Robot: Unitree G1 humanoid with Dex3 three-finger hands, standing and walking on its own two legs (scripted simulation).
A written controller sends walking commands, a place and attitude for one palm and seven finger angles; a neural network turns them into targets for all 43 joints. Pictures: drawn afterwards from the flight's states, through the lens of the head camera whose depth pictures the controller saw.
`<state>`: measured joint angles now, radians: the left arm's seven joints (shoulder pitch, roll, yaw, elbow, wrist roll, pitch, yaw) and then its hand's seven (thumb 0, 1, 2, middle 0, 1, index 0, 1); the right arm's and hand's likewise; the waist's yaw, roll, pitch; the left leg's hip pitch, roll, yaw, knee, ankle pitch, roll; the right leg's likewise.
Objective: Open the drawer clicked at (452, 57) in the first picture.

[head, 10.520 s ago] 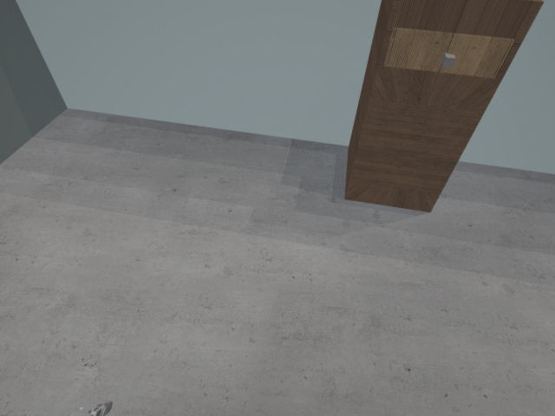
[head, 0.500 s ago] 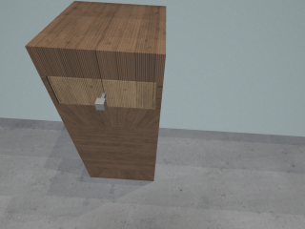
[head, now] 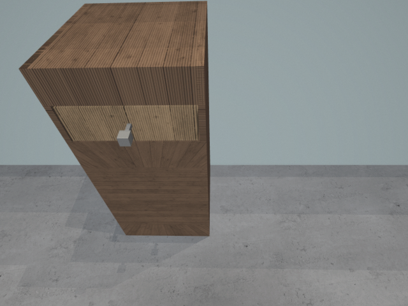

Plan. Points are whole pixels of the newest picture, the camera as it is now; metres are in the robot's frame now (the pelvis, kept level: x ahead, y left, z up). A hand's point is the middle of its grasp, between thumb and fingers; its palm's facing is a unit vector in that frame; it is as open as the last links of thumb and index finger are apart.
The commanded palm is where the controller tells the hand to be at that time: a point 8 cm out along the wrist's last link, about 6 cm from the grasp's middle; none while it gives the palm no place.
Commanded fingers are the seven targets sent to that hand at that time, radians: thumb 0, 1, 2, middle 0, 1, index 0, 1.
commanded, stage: come to a stop and stand still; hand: left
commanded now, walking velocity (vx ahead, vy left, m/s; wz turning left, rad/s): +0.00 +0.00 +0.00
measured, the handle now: (126, 133) +0.54 +0.25 +0.01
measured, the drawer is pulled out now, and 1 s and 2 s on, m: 0.00 0.00 0.00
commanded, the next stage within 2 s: look again from close up in 0.68 s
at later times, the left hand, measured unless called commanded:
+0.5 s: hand out of the picture +0.02 +0.14 -0.17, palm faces +0.04 -0.98 -0.19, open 7.3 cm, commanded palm none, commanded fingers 0.00 0.90 0.90 -0.20 -0.30 -0.20 -0.30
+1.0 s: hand out of the picture +0.02 +0.13 -0.17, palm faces +0.06 -0.98 -0.19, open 7.3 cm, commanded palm none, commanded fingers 0.00 0.90 0.90 -0.20 -0.30 -0.20 -0.30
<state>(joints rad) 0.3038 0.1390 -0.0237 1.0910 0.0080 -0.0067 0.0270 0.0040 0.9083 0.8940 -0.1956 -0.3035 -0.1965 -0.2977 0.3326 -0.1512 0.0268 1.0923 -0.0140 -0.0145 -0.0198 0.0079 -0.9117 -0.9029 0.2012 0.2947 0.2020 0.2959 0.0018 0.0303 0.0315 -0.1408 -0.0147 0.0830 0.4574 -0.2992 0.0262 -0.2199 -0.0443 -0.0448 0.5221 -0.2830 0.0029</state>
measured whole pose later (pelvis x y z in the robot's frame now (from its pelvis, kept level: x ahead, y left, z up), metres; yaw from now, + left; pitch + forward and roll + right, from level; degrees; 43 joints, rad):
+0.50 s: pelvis +0.03 -0.03 +0.00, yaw +1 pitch +0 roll +1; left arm 0.29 0.13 -0.01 1.13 0.01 -0.02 0.03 0.01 0.92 0.89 -0.20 -0.30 -0.20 -0.30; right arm 0.28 -0.14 0.02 1.14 -0.01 -0.02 -0.04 0.01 -0.92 -0.90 0.20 0.29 0.20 0.30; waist 0.01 0.01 0.03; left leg -0.10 0.03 0.05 0.44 -0.33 -0.02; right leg -0.17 0.00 -0.08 0.49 -0.32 -0.04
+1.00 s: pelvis +0.04 -0.04 +0.00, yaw +1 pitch +0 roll +1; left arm 0.30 0.14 0.00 1.12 0.01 -0.02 0.03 0.01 0.92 0.89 -0.20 -0.30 -0.20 -0.30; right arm 0.30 -0.12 0.02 1.15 -0.01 -0.02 -0.05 0.01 -0.91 -0.90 0.20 0.29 0.20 0.30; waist 0.01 0.01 0.03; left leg -0.08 0.04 0.04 0.42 -0.33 -0.04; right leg -0.15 0.01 -0.09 0.48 -0.33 -0.05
